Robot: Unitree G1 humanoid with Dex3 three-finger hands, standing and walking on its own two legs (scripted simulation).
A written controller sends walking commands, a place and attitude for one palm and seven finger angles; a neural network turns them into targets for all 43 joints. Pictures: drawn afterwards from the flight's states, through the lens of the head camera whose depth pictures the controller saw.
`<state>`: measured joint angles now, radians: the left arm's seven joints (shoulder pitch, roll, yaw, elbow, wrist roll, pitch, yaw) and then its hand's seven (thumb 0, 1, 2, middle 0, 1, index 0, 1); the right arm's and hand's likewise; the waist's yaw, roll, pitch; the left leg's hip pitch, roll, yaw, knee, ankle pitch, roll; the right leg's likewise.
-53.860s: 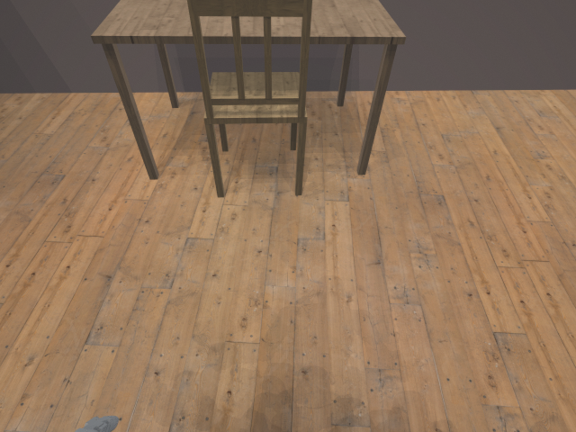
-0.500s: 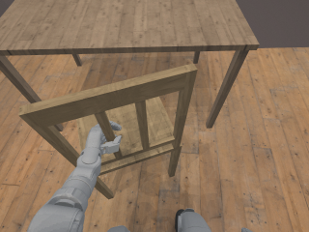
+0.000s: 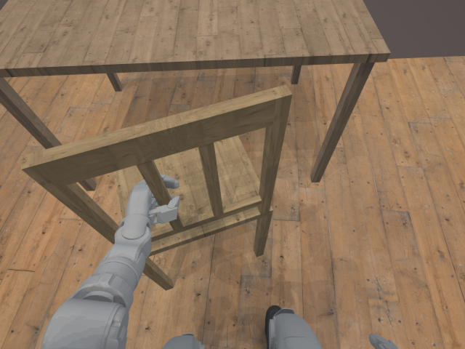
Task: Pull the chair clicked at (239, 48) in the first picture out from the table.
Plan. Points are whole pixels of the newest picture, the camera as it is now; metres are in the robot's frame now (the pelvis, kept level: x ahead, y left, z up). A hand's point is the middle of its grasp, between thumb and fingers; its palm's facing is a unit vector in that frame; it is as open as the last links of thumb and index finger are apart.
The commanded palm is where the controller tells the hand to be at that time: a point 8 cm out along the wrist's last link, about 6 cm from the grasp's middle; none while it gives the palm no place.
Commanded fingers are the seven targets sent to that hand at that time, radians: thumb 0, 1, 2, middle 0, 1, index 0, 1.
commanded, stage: step backward, pulling the chair out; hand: left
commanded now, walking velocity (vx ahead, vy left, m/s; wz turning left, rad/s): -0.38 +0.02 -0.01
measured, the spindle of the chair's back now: (163, 198) +0.40 +0.15 -0.06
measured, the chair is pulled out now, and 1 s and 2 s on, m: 0.28 0.41 0.64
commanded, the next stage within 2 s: stop walking, hand still on the chair in 1.24 s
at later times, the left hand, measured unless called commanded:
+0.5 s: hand (167, 226) +0.33 +0.13 -0.05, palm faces -0.03 -0.98 -0.21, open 5.6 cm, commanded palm +0.32 +0.18 -0.04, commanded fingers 0.00 0.90 0.90 -0.50 -1.45 -0.50 -1.45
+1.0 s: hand (163, 280) +0.23 +0.12 -0.05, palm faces -0.06 -0.98 -0.20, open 5.5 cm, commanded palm +0.22 +0.18 -0.04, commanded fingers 0.00 0.90 0.90 -0.50 -1.45 -0.50 -1.45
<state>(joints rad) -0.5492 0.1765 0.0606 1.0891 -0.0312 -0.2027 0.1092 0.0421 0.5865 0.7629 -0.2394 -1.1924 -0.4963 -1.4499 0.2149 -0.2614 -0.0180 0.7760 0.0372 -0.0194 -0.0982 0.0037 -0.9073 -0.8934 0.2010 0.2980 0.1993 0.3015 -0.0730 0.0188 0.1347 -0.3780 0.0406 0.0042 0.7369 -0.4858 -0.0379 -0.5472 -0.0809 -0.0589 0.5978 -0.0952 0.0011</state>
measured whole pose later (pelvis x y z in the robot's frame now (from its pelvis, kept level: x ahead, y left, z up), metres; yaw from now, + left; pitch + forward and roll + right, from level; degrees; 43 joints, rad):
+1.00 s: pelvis -0.15 +0.02 +0.01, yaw -1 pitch +2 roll +1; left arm -0.55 0.19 0.03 1.00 -0.02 -0.15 0.11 0.02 0.65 0.70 -0.16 -1.17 -0.49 -1.45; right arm 0.17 -0.31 -0.03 0.74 0.03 0.02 -0.12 0.00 -0.91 -0.89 0.20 0.30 0.20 0.30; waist -0.09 -0.03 0.18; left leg -0.29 0.03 0.00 0.57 -0.31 -0.04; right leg -0.44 -0.09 -0.05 0.55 -0.11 0.03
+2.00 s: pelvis -0.26 +0.00 +0.02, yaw -5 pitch -2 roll +0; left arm -0.06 0.13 -0.01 0.75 -0.02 -0.15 0.09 0.04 0.60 0.77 -0.20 -1.17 -0.50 -1.45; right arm 0.25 -0.21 0.01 0.73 0.02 -0.01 -0.10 0.01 -0.91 -0.89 0.20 0.30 0.20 0.30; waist -0.02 0.04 0.03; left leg -0.18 0.06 0.04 0.50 -0.29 -0.03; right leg -0.23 -0.05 -0.01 0.49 -0.23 0.04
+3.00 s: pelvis -0.24 +0.00 -0.01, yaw -2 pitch +9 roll +0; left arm 0.13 0.21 0.04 0.28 -0.05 0.04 -0.01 -0.01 -0.52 0.21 -0.13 -0.40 -0.14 -0.40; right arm 0.23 -0.26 0.00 0.59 0.03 -0.12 -0.04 0.01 -0.91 -0.89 0.20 0.30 0.20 0.30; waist -0.04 0.04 -0.08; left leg -0.53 0.04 -0.01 0.80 -0.43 -0.03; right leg -0.56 -0.07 -0.05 0.79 -0.39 0.03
